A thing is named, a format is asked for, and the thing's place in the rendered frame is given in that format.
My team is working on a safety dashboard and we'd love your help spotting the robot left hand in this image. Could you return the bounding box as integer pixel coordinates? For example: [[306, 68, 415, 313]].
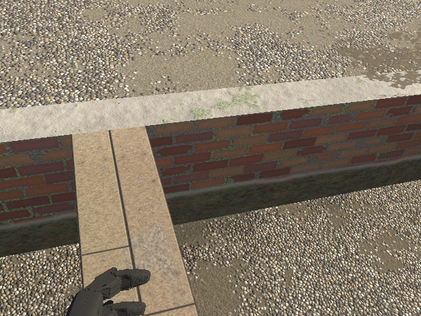
[[66, 267, 151, 316]]

